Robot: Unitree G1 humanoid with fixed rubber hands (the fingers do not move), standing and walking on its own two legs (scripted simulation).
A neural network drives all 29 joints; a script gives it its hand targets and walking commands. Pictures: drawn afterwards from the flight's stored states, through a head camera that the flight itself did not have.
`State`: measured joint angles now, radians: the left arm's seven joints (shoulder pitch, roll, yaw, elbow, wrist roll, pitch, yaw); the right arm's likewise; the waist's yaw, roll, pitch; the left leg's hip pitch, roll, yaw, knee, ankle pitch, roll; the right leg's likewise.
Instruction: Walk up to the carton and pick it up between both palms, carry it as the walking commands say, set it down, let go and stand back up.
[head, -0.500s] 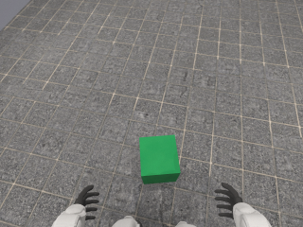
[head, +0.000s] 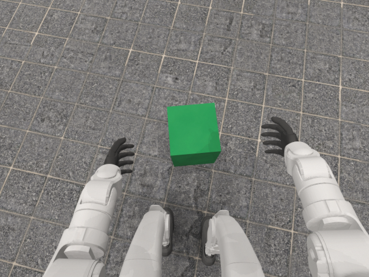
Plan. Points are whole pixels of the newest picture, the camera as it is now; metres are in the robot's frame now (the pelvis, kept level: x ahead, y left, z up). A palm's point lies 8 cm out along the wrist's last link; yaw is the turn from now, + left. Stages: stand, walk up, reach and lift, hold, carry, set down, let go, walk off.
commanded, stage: reach and lift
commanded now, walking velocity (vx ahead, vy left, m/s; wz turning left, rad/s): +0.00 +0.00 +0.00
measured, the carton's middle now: (192, 137) +0.55 +0.00 -0.57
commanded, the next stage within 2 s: none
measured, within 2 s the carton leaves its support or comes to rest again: neither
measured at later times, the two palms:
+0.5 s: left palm (134, 126) +0.45 +0.17 -0.18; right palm (271, 105) +0.52 -0.21 -0.16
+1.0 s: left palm (137, 113) +0.51 +0.18 -0.23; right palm (259, 107) +0.54 -0.20 -0.22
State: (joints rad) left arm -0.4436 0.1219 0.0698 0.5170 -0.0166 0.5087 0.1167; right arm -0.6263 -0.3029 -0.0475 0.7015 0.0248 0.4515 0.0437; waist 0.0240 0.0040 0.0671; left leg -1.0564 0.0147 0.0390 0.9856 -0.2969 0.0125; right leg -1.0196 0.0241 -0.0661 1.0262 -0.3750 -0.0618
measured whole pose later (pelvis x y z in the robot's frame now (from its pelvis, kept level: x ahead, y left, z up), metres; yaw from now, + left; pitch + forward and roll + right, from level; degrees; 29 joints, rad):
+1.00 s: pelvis -0.03 +0.00 -0.06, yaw -1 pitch +32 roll +0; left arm -1.39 0.26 0.24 0.78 -0.04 0.22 0.21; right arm -1.53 -0.47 -0.15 1.03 0.12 0.18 -0.01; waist 0.02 0.00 0.52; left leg -1.44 0.00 0.02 1.18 -0.29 0.01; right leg -1.41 0.03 -0.06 1.23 -0.37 -0.06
